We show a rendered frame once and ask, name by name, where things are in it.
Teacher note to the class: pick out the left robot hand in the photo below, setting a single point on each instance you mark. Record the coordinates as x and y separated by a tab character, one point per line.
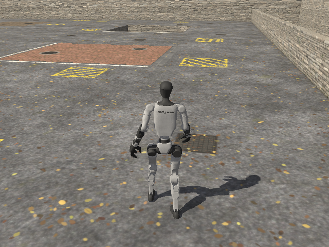
132	150

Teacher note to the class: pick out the left robot forearm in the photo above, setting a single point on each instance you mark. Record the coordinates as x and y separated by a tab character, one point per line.
138	137

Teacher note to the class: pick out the robot right foot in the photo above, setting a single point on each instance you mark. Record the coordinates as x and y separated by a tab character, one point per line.
175	214

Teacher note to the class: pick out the right robot forearm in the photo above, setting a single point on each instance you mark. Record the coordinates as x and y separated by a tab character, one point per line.
187	132

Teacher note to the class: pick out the right robot hand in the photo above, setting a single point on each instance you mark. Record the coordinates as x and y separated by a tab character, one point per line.
183	136

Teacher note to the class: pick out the left robot upper arm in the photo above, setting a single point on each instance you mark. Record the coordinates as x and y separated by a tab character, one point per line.
146	117

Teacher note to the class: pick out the robot right thigh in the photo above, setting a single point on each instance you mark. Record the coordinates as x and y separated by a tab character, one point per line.
175	162

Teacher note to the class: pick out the right robot upper arm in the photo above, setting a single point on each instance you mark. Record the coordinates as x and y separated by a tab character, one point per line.
183	116

